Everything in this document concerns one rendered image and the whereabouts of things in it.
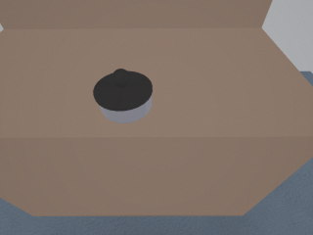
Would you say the table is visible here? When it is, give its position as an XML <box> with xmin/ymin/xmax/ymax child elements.
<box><xmin>0</xmin><ymin>0</ymin><xmax>313</xmax><ymax>216</ymax></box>

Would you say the pot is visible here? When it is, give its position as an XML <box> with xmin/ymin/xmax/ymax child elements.
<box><xmin>100</xmin><ymin>95</ymin><xmax>153</xmax><ymax>123</ymax></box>

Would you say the lid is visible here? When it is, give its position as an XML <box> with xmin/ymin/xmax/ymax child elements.
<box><xmin>93</xmin><ymin>70</ymin><xmax>153</xmax><ymax>112</ymax></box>

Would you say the knob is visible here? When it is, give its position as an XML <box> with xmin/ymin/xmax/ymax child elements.
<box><xmin>112</xmin><ymin>69</ymin><xmax>131</xmax><ymax>87</ymax></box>

